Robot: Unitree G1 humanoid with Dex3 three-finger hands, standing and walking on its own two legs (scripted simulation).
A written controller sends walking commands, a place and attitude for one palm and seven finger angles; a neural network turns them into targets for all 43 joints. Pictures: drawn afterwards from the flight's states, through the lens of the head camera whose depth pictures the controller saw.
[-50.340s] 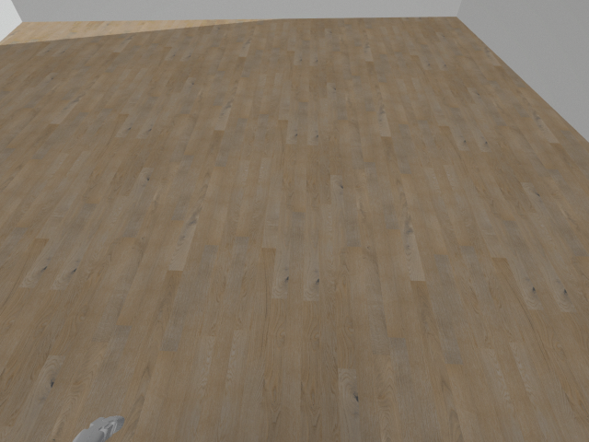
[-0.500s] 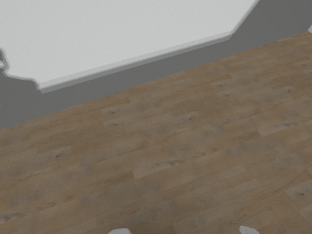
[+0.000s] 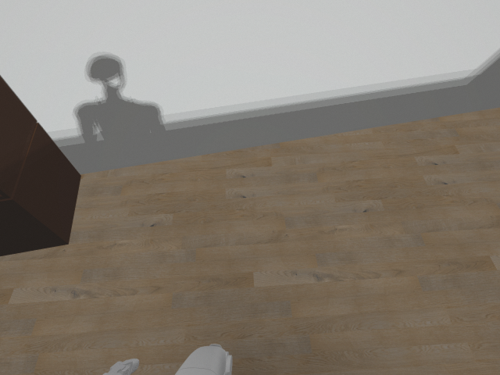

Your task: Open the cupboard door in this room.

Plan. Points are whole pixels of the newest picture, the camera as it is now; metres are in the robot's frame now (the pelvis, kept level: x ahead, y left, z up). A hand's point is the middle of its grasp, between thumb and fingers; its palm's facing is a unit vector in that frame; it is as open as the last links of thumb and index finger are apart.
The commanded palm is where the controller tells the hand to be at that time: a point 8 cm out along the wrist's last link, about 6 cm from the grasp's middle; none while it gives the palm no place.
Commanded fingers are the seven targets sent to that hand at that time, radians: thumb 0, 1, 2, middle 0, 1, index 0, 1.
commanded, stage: turn to face it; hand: left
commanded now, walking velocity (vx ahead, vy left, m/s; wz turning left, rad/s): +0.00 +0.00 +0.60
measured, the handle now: out of the picture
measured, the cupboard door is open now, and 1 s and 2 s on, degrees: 42 42 42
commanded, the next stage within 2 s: take the last steps up to it in 1.42 s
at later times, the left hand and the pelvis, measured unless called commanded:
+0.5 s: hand out of the picture +0.08 +0.24 -0.16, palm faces +0.29 -0.92 -0.28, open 7.4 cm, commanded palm none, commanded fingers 0.00 0.90 0.90 -0.20 -0.30 -0.20 -0.30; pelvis +0.03 +0.00 +0.00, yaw +17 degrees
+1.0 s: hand out of the picture -0.03 +0.21 -0.19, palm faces +0.59 -0.77 -0.23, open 7.4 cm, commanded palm none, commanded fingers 0.00 0.90 0.90 -0.20 -0.30 -0.20 -0.30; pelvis +0.05 +0.01 -0.01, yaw +36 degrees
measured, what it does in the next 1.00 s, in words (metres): steps on the spot, turning left: left foot, then right foot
